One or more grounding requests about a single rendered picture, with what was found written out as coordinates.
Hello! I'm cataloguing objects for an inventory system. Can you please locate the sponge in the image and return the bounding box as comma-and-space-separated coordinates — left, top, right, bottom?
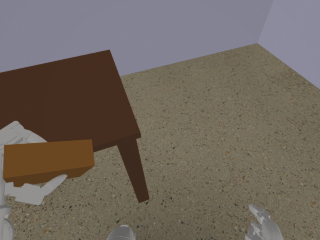
3, 139, 95, 187

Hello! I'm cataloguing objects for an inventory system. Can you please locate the table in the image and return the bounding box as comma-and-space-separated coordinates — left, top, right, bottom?
0, 49, 150, 203

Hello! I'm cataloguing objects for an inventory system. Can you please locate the left robot forearm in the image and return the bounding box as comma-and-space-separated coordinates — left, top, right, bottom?
0, 205, 15, 240

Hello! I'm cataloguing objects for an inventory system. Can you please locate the left robot hand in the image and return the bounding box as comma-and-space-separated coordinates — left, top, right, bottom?
0, 121, 67, 206

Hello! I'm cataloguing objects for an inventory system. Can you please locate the right robot hand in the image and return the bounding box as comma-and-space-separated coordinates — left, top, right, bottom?
245, 204, 284, 240

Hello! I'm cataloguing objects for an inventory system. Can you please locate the left robot thigh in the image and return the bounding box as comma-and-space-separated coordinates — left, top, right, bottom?
106, 226, 136, 240

